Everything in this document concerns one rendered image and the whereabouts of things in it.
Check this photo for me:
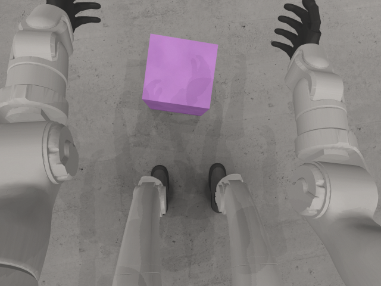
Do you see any robot right hand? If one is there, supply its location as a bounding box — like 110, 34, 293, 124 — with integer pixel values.
271, 0, 321, 60

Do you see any robot left upper arm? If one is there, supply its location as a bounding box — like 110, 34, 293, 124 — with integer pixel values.
0, 120, 79, 286

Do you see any right robot forearm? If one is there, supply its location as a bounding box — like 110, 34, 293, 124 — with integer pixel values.
285, 43, 378, 202

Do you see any left robot forearm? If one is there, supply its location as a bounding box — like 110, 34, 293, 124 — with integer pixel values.
0, 4, 74, 125

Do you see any carton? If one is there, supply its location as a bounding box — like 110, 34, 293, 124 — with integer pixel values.
142, 34, 218, 116

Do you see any robot right upper arm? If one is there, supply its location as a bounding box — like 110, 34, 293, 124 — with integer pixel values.
288, 161, 381, 286

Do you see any robot left hand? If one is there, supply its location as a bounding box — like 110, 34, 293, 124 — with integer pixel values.
46, 0, 101, 32

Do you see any robot right foot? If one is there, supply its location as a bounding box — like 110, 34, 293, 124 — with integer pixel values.
209, 163, 226, 213

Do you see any robot right thigh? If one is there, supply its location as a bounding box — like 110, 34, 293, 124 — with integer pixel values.
217, 180, 284, 286

